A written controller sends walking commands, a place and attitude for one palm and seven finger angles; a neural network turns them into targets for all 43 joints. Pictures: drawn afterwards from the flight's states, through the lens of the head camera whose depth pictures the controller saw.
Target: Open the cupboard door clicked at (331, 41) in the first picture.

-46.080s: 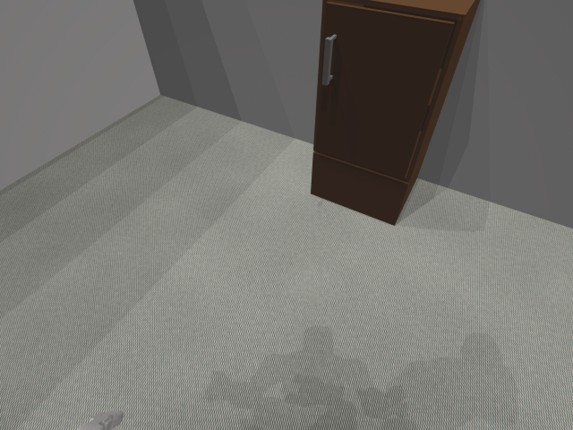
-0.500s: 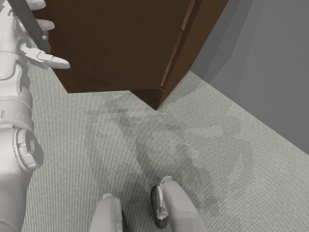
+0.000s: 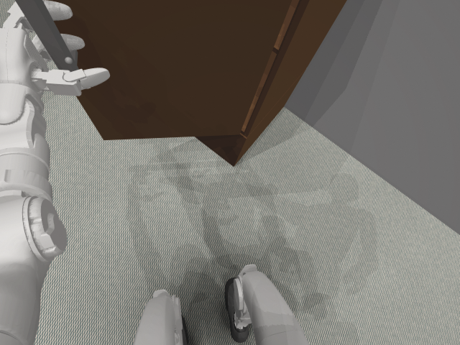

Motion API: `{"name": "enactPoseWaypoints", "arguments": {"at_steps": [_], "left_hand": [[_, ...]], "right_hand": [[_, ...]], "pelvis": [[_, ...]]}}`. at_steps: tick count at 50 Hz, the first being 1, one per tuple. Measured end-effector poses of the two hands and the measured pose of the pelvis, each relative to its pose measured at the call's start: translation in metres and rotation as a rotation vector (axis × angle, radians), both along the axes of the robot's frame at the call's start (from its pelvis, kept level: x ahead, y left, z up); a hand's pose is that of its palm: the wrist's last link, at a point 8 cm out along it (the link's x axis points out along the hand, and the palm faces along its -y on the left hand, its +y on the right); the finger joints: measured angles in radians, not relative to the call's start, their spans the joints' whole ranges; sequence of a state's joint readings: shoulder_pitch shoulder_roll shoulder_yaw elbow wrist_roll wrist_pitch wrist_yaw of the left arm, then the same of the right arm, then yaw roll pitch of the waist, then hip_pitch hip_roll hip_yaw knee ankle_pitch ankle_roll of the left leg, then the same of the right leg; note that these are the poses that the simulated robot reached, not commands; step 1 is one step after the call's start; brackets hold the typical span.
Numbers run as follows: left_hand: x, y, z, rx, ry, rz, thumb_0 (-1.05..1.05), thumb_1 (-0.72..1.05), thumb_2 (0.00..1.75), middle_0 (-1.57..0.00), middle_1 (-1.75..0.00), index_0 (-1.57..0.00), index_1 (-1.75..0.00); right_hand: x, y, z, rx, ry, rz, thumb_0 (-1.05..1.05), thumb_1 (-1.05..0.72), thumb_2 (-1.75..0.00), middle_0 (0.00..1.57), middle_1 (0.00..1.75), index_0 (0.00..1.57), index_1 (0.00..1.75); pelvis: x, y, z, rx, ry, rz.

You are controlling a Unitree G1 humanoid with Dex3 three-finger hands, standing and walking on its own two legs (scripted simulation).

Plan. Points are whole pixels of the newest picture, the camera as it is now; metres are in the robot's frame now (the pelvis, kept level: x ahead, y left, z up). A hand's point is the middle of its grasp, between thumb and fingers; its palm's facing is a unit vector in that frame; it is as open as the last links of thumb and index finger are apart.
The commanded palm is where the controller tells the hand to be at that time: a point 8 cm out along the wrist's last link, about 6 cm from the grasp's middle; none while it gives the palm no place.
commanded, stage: close the thumb around the handle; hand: left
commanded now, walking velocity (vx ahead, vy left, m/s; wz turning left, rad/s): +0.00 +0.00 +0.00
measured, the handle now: (54, 30) +0.60 +0.20 +0.06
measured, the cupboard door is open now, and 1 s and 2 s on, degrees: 44 60 89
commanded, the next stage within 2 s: pull the door open along its arc in 0.38 s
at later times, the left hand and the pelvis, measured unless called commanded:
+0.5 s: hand (71, 61) +0.56 +0.18 +0.05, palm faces -0.03 -1.00 -0.02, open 5.6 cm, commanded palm +0.53 +0.21 +0.05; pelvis +0.00 +0.00 +0.00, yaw +0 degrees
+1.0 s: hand (85, 122) +0.45 +0.16 +0.05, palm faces -0.04 -1.00 +0.00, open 5.9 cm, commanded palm +0.40 +0.20 +0.05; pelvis +0.02 +0.00 +0.03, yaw +0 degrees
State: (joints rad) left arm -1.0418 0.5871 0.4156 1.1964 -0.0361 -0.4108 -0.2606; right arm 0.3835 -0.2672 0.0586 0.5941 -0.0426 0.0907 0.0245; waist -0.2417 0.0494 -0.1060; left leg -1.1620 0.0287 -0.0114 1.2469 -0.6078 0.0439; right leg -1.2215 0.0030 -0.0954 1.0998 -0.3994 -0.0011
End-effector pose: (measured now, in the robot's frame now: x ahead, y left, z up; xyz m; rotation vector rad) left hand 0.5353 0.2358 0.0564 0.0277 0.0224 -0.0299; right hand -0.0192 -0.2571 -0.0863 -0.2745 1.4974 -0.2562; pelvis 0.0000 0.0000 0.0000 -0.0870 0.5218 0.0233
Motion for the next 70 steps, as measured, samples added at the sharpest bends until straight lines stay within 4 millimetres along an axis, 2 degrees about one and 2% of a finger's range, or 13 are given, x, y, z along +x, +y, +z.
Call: {"name": "enactPoseWaypoints", "arguments": {"at_steps": [12,16,29,36,43,50,55,61,65,70], "left_hand": [[-0.003,-0.001,-0.001,0.008,0.030,0.011,0.00,0.58,0.77,-0.38,-1.32,-0.37,-1.32],[-0.002,-0.003,-0.001,0.003,0.020,0.004,0.00,0.74,0.83,-0.39,-1.34,-0.38,-1.33],[0.000,-0.003,-0.002,-0.004,0.016,0.008,0.01,0.74,0.84,-0.38,-1.35,-0.37,-1.35],[-0.013,-0.004,-0.002,-0.002,0.016,0.007,0.00,0.75,0.80,-0.38,-1.35,-0.36,-1.35],[-0.048,-0.009,-0.002,0.002,0.019,-0.014,0.00,0.73,0.75,-0.38,-1.35,-0.36,-1.35],[-0.102,-0.026,-0.002,-0.030,0.008,-0.014,0.01,0.71,0.73,-0.36,-1.34,-0.36,-1.35],[-0.146,-0.052,-0.005,-0.106,-0.024,0.155,0.02,0.69,0.74,-0.35,-1.34,-0.37,-1.33],[-0.189,-0.086,-0.003,-0.088,-0.029,0.311,0.02,0.69,0.74,-0.36,-1.34,-0.37,-1.32],[-0.212,-0.107,-0.001,-0.057,-0.017,0.378,0.02,0.69,0.75,-0.36,-1.32,-0.37,-1.33],[-0.239,-0.133,0.002,-0.036,0.012,0.383,0.02,0.67,0.73,-0.35,-1.31,-0.37,-1.34]], "right_hand": [[0.001,0.003,0.001,0.016,-0.012,-0.004,0.00,-0.90,-0.90,0.21,0.30,0.20,0.30],[-0.002,0.002,-0.001,0.013,-0.004,-0.002,0.00,-0.90,-0.90,0.21,0.30,0.20,0.30],[-0.009,0.001,-0.002,0.008,0.005,-0.014,0.00,-0.90,-0.90,0.20,0.30,0.20,0.30],[-0.004,0.003,0.001,0.029,-0.017,-0.031,0.00,-0.90,-0.90,0.20,0.30,0.20,0.30],[0.022,0.004,0.009,0.056,-0.096,-0.029,0.00,-0.90,-0.90,0.20,0.30,0.20,0.30],[0.073,0.002,0.015,0.076,-0.240,0.025,0.00,-0.90,-0.90,0.20,0.30,0.20,0.30],[0.119,0.004,0.015,0.106,-0.360,0.105,0.00,-0.90,-0.90,0.20,0.30,0.20,0.30],[0.166,0.017,0.011,0.159,-0.472,0.200,0.00,-0.90,-0.90,0.20,0.30,0.19,0.30],[0.186,0.027,0.011,0.197,-0.525,0.237,0.00,-0.90,-0.90,0.20,0.30,0.19,0.30],[0.200,0.034,0.015,0.230,-0.572,0.250,0.00,-0.90,-0.90,0.20,0.30,0.20,0.30]], "pelvis": [[0.000,-0.001,0.002,0.003,-0.011,-0.001],[-0.001,-0.001,0.001,0.003,-0.007,0.000],[-0.004,-0.002,-0.002,0.004,-0.001,-0.006],[0.001,-0.002,0.005,0.011,-0.015,-0.020],[0.009,-0.001,0.018,0.022,-0.050,-0.029],[0.017,0.000,0.028,0.032,-0.093,-0.025],[0.018,0.000,0.029,0.042,-0.116,-0.021],[0.013,-0.006,0.027,0.059,-0.147,-0.012],[0.010,-0.012,0.028,0.072,-0.167,-0.007],[0.011,-0.023,0.031,0.086,-0.192,-0.005]]}}
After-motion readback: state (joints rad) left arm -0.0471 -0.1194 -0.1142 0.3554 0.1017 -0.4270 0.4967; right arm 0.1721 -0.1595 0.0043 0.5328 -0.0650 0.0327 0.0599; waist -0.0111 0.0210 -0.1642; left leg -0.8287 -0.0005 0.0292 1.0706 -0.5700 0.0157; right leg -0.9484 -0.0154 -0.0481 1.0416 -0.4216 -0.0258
